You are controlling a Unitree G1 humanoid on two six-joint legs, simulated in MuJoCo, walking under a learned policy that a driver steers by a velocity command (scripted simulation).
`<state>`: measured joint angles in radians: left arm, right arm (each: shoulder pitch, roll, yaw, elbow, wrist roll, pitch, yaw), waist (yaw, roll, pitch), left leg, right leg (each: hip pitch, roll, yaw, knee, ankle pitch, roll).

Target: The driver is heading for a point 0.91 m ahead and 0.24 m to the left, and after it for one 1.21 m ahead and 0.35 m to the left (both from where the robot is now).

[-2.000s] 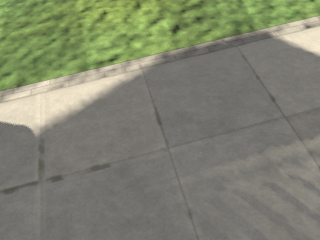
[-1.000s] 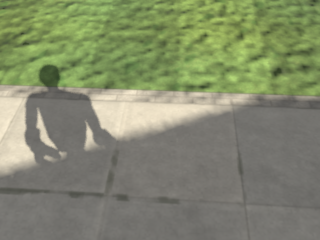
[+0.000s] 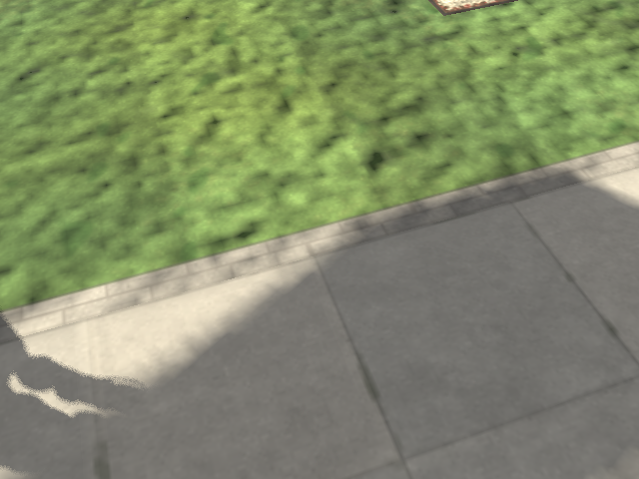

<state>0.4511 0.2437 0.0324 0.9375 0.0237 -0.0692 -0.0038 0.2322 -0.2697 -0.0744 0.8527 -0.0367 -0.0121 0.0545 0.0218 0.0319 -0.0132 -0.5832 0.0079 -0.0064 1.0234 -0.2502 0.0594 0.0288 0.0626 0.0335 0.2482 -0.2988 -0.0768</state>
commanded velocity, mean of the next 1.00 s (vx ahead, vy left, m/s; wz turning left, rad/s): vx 0.87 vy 0.00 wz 0.35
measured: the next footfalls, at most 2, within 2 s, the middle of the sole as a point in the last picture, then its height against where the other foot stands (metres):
left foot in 0.26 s outside the picture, level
right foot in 0.72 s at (285, 346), level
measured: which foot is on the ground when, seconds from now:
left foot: up 0.00-0.24, down 0.26-0.70, up 0.72-1.00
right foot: down 0.00-0.28, up 0.30-0.70, down 0.72-1.00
